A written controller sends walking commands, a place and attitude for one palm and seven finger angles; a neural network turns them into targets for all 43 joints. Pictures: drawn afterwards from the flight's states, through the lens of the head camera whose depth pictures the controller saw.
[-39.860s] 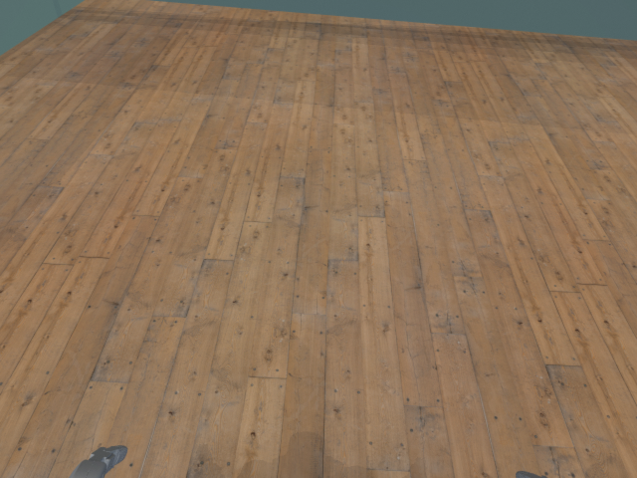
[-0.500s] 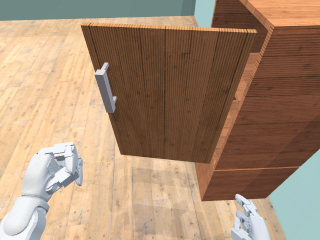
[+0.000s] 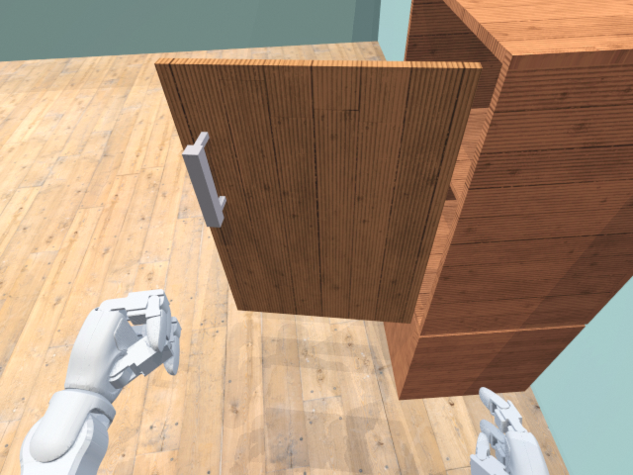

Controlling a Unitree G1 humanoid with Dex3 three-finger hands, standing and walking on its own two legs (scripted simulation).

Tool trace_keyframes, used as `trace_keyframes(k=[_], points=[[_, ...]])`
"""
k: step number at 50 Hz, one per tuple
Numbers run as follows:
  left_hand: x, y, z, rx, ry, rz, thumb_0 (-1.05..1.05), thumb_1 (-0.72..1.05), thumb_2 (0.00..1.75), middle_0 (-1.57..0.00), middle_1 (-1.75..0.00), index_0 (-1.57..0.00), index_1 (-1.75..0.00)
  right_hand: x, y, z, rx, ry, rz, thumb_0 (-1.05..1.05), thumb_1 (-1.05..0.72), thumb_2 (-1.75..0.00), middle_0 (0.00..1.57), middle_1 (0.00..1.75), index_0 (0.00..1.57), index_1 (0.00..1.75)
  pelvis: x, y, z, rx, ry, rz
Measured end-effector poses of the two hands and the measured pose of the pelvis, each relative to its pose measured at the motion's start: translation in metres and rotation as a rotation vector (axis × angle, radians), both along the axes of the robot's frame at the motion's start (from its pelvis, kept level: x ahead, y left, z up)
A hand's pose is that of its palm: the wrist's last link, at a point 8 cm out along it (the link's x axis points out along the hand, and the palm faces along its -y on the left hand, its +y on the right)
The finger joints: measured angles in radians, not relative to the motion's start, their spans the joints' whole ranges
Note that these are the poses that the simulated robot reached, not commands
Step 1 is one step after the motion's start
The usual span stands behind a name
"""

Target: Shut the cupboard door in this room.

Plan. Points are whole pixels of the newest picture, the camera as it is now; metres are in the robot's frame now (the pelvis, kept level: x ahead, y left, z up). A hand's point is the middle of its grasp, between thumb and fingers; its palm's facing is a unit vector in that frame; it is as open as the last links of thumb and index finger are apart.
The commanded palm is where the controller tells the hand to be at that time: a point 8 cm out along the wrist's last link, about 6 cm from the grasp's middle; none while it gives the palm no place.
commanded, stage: bring the fist close to the handle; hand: left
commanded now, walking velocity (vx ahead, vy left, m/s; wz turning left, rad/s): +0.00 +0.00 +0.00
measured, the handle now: (209, 180) +0.50 +0.22 +0.11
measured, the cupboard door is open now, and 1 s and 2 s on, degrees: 80 80 76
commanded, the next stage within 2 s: push the door shut along its arc in 1.40 s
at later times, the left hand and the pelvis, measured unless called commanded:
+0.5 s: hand (189, 272) +0.32 +0.19 +0.11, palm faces +0.02 -1.00 -0.04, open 3.1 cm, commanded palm +0.29 +0.23 +0.11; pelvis +0.01 +0.01 +0.00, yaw -1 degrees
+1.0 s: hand (212, 222) +0.41 +0.18 +0.11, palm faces +0.01 -1.00 -0.04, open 3.1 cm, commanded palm +0.38 +0.23 +0.11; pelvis +0.01 +0.00 +0.01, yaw -1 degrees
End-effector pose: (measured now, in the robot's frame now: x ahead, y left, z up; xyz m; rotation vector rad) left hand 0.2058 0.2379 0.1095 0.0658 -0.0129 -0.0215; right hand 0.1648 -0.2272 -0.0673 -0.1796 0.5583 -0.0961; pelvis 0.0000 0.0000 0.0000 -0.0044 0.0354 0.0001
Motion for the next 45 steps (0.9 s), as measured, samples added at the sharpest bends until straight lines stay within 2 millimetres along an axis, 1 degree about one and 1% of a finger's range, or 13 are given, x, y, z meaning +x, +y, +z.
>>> trace_keyframes(k=[4,7,10,13,18,21,26,29,31,34,36,38,45], points=[[0.000,-0.001,-0.012,-0.003,0.065,-0.008,0.01,0.90,0.90,-1.30,-1.50,-1.30,-1.50,-0.001,0.003,0.001,0.000,-0.005,-0.011,0.01,-0.90,-0.90,0.20,0.30,0.20,0.30,-0.002,0.001,0.001,0.003,-0.003,-0.003],[0.009,0.009,-0.004,0.002,-0.001,0.047,0.02,0.90,0.90,-1.30,-1.50,-1.30,-1.50,-0.002,0.005,-0.001,-0.009,0.010,0.000,0.01,-0.90,-0.90,0.20,0.30,0.20,0.30,-0.004,0.001,0.000,0.003,-0.006,0.002],[0.025,0.016,0.008,0.001,-0.085,0.078,0.02,0.90,0.90,-1.30,-1.50,-1.30,-1.50,-0.004,0.007,-0.004,-0.014,0.028,0.011,0.01,-0.90,-0.90,0.20,0.30,0.20,0.30,-0.004,0.001,0.000,0.000,-0.003,0.008],[0.045,0.011,0.012,-0.002,-0.097,0.041,0.01,0.90,0.91,-1.30,-1.50,-1.30,-1.50,-0.006,0.007,-0.007,-0.013,0.045,0.006,0.01,-0.90,-0.90,0.20,0.30,0.20,0.30,-0.004,0.003,0.000,-0.002,0.003,0.009],[0.074,-0.005,-0.004,-0.012,0.028,-0.048,0.01,0.90,0.91,-1.30,-1.50,-1.30,-1.50,-0.011,0.003,-0.009,-0.006,0.068,-0.039,0.01,-0.90,-0.90,0.20,0.30,0.20,0.30,0.003,0.007,0.002,0.004,0.019,-0.006],[0.085,-0.005,-0.009,-0.029,0.054,-0.029,0.01,0.90,0.90,-1.30,-1.50,-1.30,-1.50,-0.013,0.000,-0.009,-0.008,0.084,-0.063,0.01,-0.90,-0.90,0.20,0.30,0.20,0.30,0.007,0.008,0.004,0.010,0.026,-0.019],[0.095,0.005,0.007,-0.022,-0.046,0.051,0.02,0.90,0.90,-1.30,-1.50,-1.30,-1.50,-0.014,-0.003,-0.008,-0.014,0.106,-0.064,0.01,-0.90,-0.90,0.20,0.30,0.20,0.30,0.014,0.007,0.005,0.011,0.029,-0.025],[0.099,0.005,0.013,-0.008,-0.077,0.047,0.02,0.90,0.90,-1.30,-1.50,-1.30,-1.50,-0.012,-0.003,-0.010,-0.010,0.118,-0.056,0.01,-0.90,-0.90,0.20,0.30,0.20,0.30,0.016,0.008,0.005,0.008,0.030,-0.020],[0.103,0.003,0.010,-0.008,-0.054,0.027,0.01,0.90,0.90,-1.30,-1.50,-1.30,-1.50,-0.011,-0.003,-0.011,-0.007,0.127,-0.055,0.01,-0.90,-0.90,0.20,0.30,0.20,0.30,0.016,0.008,0.005,0.007,0.030,-0.017],[0.111,-0.002,-0.001,-0.015,0.014,0.005,0.01,0.90,0.91,-1.30,-1.50,-1.30,-1.50,-0.010,-0.004,-0.013,-0.007,0.140,-0.060,0.01,-0.90,-0.90,0.20,0.30,0.20,0.30,0.015,0.008,0.005,0.007,0.030,-0.012],[0.118,-0.004,-0.008,-0.021,0.047,0.004,0.01,0.90,0.90,-1.30,-1.50,-1.30,-1.50,-0.010,-0.004,-0.014,-0.012,0.151,-0.064,0.01,-0.90,-0.90,0.20,0.30,0.20,0.30,0.013,0.007,0.005,0.008,0.032,-0.011],[0.127,-0.005,-0.009,-0.025,0.047,0.014,0.01,0.90,0.90,-1.30,-1.50,-1.30,-1.50,-0.011,-0.005,-0.014,-0.018,0.161,-0.068,0.01,-0.90,-0.90,0.20,0.30,0.20,0.30,0.012,0.006,0.005,0.009,0.034,-0.013],[0.160,-0.004,0.018,-0.023,-0.062,0.037,0.02,0.90,0.90,-1.30,-1.50,-1.30,-1.50,-0.023,-0.010,-0.018,-0.015,0.206,-0.088,0.01,-0.90,-0.90,0.20,0.30,0.20,0.30,0.013,0.003,0.005,0.010,0.049,-0.021]])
